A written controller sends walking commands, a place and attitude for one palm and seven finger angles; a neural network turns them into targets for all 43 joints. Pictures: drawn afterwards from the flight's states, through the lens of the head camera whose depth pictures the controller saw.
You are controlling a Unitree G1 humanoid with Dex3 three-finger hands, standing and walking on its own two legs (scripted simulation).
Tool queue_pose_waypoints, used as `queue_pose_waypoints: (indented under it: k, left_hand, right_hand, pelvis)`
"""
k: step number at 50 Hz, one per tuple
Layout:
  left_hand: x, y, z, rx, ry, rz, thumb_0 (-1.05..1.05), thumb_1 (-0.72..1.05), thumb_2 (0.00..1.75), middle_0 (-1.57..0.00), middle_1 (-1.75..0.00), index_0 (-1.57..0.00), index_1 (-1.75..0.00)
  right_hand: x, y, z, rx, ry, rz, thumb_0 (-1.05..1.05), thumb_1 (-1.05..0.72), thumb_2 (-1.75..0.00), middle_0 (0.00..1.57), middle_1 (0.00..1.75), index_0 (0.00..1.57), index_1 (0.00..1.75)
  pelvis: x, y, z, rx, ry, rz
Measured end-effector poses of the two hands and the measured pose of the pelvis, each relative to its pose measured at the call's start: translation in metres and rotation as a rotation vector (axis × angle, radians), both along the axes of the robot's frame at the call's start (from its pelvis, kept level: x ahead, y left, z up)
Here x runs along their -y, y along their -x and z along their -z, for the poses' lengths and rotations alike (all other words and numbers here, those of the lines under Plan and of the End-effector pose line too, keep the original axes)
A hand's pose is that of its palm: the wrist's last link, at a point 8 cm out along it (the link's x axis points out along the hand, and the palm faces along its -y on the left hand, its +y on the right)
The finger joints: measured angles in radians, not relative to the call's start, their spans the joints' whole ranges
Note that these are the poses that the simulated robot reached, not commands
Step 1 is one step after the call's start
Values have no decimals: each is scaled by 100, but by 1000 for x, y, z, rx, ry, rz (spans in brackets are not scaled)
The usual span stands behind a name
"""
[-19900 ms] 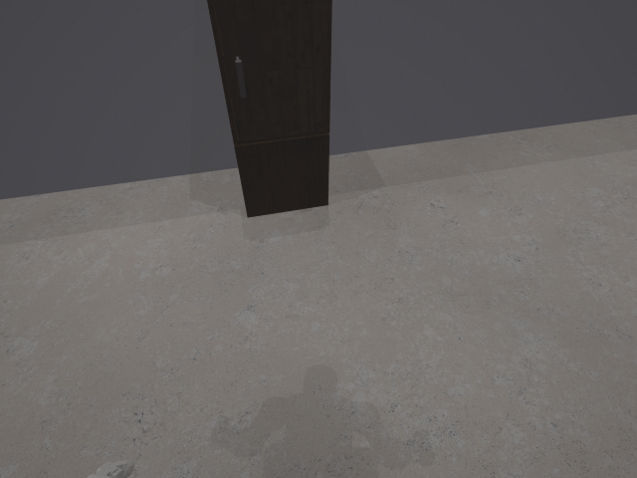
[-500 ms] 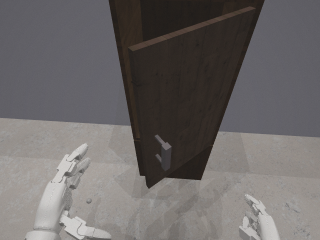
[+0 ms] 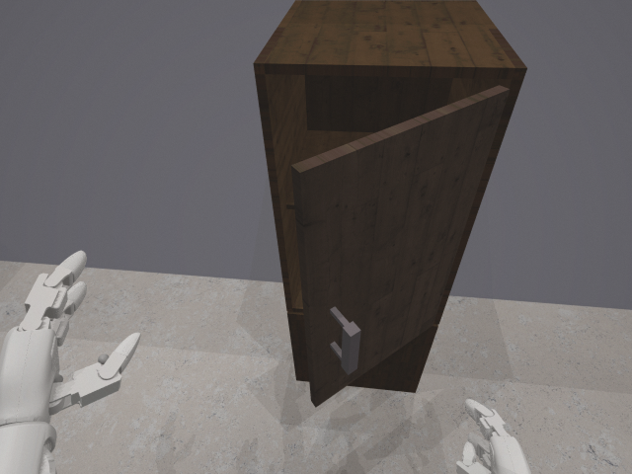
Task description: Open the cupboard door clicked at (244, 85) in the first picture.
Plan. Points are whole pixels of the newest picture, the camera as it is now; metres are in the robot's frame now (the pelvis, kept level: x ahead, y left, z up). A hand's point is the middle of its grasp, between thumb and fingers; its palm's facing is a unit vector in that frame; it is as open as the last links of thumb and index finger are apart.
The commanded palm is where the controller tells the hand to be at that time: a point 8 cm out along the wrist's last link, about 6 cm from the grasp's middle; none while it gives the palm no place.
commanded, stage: draw the hand back to the body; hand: left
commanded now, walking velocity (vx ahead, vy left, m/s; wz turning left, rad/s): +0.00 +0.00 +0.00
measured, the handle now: (342, 340) +0.36 +0.01 -0.08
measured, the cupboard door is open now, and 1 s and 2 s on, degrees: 41 41 41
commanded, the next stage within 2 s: step back with the hand held close in 0.50 s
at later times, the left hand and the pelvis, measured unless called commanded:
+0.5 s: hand (86, 348) +0.18 +0.24 +0.16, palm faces +0.44 -0.80 -0.41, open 7.5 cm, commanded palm +0.13 +0.28 +0.18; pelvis +0.00 -0.02 +0.01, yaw +0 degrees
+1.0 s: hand (74, 372) +0.16 +0.24 +0.16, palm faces +0.36 -0.79 -0.50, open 7.4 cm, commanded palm +0.10 +0.28 +0.18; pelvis -0.04 -0.01 +0.01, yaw +0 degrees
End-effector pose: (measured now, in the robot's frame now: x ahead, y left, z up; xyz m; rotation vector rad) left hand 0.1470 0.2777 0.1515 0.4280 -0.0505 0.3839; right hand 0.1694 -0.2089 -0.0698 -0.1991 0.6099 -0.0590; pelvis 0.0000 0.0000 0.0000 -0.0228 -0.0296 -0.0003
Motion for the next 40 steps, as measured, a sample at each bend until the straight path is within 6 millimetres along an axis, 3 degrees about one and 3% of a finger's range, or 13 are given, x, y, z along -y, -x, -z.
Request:
queue_pose_waypoints:
  k: [10, 20, 29, 40]
  left_hand:
    - [-19, 5, -46, 137, -103, -70, 0, 73, 82, -20, -31, -20, -30]
    - [-2, 5, -20, 42, -23, -53, 1, 87, 88, -20, -31, -20, -30]
    - [4, 11, -38, 105, -72, -58, 1, 89, 89, -21, -31, -21, -30]
    - [4, 6, -30, 69, -112, -32, 1, 89, 89, -21, -31, -20, -30]
  right_hand:
    - [14, -8, -6, -4, 20, -6, 1, -91, -90, 20, 30, 20, 30]
    - [25, -2, -4, -41, 19, 6, 1, -91, -90, 20, 30, 20, 30]
    - [30, 0, -4, -22, 7, 9, 1, -91, -90, 20, 30, 20, 30]
    - [50, 17, -3, -80, 44, 53, 1, -90, -90, 20, 30, 20, 30]
  pelvis:
    - [5, -2, -8, 25, -4, 2]
    - [14, 1, -11, 32, -10, 6]
    - [22, 5, -11, 52, -10, 5]
    - [26, 19, -11, -10, -3, 0]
